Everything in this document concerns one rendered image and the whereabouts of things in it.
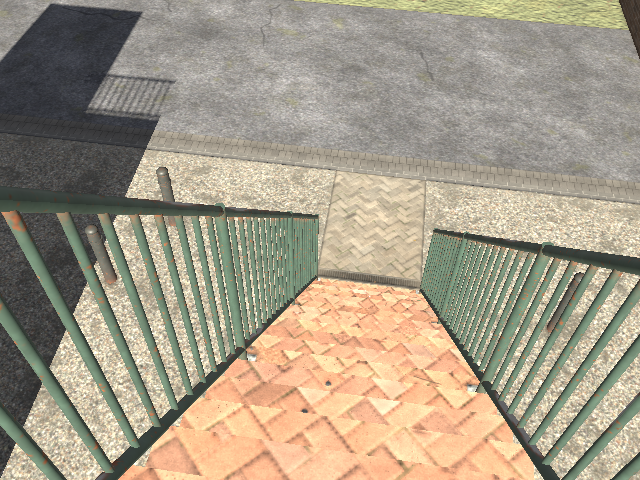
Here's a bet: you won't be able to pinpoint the stairs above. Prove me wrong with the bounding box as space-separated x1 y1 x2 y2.
118 278 535 480

